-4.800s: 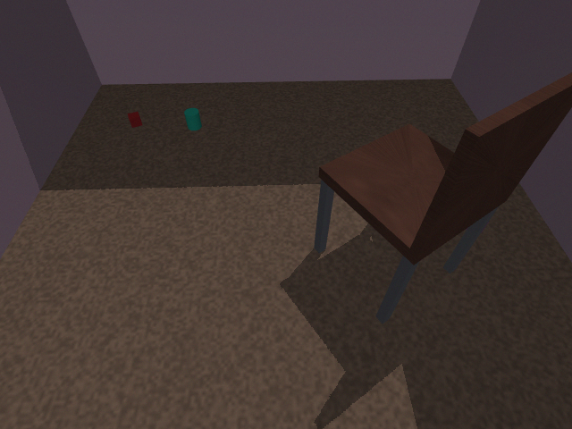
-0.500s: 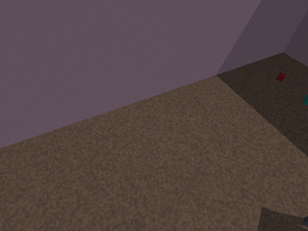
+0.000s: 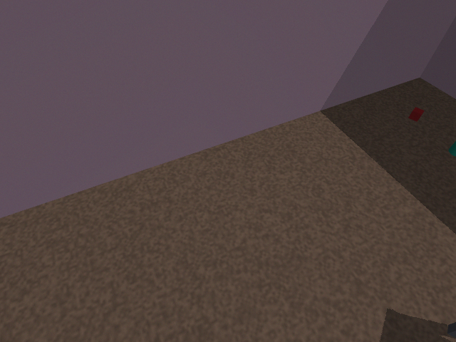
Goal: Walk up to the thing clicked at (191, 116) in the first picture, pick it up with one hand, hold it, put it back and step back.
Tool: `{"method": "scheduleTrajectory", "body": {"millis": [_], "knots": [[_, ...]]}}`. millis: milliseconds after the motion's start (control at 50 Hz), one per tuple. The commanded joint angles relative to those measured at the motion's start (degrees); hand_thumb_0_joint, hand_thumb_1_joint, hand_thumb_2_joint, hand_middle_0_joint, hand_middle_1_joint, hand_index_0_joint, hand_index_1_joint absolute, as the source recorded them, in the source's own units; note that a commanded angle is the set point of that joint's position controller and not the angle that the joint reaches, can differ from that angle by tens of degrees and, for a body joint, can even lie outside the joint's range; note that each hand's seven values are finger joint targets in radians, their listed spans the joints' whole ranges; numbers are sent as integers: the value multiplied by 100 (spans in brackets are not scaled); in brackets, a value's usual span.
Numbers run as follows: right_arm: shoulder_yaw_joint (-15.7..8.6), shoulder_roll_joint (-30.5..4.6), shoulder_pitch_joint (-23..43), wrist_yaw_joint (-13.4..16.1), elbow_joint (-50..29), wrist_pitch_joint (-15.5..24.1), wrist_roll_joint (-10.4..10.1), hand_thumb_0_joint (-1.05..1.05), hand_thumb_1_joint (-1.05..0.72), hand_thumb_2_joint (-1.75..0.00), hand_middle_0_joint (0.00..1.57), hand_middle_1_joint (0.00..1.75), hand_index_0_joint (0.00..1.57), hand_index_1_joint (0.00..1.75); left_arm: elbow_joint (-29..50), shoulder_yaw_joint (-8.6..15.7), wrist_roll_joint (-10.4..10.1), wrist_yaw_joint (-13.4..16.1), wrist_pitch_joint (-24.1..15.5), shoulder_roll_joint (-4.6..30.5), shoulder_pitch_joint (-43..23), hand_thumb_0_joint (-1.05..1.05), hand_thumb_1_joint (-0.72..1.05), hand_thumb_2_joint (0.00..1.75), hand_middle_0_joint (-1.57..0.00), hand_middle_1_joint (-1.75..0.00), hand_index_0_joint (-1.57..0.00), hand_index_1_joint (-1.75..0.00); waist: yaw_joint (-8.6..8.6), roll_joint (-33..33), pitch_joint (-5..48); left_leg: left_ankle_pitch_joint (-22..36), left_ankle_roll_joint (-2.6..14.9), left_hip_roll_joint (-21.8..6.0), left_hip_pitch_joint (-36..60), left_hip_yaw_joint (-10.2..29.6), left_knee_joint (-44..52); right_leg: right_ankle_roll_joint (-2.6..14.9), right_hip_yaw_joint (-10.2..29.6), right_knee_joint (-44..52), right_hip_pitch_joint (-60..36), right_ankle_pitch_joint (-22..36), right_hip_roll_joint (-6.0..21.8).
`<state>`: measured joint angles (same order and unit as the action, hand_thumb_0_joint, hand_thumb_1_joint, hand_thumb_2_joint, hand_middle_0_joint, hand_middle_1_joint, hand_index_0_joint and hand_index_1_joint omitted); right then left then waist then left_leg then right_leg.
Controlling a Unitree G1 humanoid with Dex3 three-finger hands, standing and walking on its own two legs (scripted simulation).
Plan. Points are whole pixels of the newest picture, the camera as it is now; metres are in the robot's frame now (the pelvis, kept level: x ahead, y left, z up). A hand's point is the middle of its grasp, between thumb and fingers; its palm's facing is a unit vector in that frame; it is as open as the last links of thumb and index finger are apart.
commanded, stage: stand
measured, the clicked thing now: out of the picture +1.26 -1.42 -0.73
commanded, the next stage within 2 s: walk up in 1.46 s
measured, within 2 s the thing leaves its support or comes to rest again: neither
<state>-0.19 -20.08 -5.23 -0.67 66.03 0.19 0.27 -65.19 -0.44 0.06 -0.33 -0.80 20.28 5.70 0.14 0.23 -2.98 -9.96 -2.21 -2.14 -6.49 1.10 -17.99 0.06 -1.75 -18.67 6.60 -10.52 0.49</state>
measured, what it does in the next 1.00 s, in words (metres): stands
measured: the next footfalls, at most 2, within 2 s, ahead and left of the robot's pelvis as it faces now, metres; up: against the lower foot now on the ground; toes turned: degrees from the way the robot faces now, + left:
left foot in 1.74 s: +0.17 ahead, +0.17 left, +0.00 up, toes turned +4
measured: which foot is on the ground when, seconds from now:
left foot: down 0.00-1.00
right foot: down 0.00-1.00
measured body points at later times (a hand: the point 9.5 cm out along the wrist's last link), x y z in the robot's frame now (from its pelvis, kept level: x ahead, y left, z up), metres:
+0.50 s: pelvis +0.01 +0.00 +0.00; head +0.02 +0.00 +0.45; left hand +0.09 +0.31 -0.13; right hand +0.08 -0.30 -0.14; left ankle +0.00 +0.14 -0.75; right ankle +0.00 -0.12 -0.75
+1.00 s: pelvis +0.00 +0.00 +0.00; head +0.01 +0.00 +0.45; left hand +0.07 +0.31 -0.13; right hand +0.07 -0.30 -0.14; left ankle +0.00 +0.14 -0.75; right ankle +0.00 -0.12 -0.75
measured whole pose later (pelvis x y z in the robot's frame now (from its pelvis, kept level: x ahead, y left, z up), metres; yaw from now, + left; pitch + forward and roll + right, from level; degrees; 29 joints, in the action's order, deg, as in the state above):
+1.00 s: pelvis +0.00 +0.00 +0.00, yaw +0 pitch -2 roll +0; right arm 0.1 -20.3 -6.7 -0.4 65.1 0.2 0.4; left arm -64.8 -0.2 0.1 -0.4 -0.5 20.4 6.7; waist 0.2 0.3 -2.8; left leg -10.0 -2.1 -2.1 -5.2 0.6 -17.4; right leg 0.0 -1.3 -18.6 5.8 -10.7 0.6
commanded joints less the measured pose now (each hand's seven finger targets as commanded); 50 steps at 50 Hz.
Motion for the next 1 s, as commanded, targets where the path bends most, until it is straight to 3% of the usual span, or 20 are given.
{"method": "scheduleTrajectory", "body": {"millis": [0,100,340,580,740,820,980], "knots": [[-188,-1209,219,95,-325,145,11,0,-90,-90,20,30,20,30,353,260,16,69,-118,1256,-245,0,90,90,-20,-30,-20,-30,-4,23,563,969,251,-543,80,394,192,105,555,293,-224,922,731],[-181,-1204,242,115,-343,164,5,0,-90,-90,20,30,20,30,347,271,18,66,-105,1249,-235,0,90,90,-20,-30,-20,-30,3,61,599,1320,246,-575,193,390,201,100,500,216,-268,1213,709],[-178,-1185,203,108,-371,129,13,0,-90,-90,20,30,20,30,350,269,23,75,-100,1251,-209,0,90,90,-20,-30,-20,-30,-4,-80,406,927,245,-547,102,359,268,86,519,341,-160,849,706],[-175,-1197,167,122,-428,138,13,0,-90,-90,20,30,20,30,407,278,24,81,-110,1243,-248,0,90,90,-20,-30,-20,-30,-15,14,556,1195,275,-557,195,322,185,119,539,273,-292,1243,743],[-193,-1222,144,116,-416,119,20,0,-90,-90,20,30,20,30,392,277,44,79,-89,1250,-171,0,90,90,-20,-30,-20,-30,-6,-46,319,678,264,-544,92,355,281,97,551,395,-23,585,681],[-186,-1190,134,108,-434,122,15,0,-90,-90,20,30,20,30,399,272,42,76,-100,1261,-152,0,90,90,-20,-30,-20,-30,-15,-37,410,744,271,-524,104,348,263,112,552,357,-113,771,692],[-175,-1196,111,111,-440,141,19,0,-90,-90,20,30,20,30,391,283,35,61,-83,1278,-144,0,90,90,-20,-30,-20,-30,3,-28,356,695,266,-544,120,366,314,123,570,335,-58,596,686]]}}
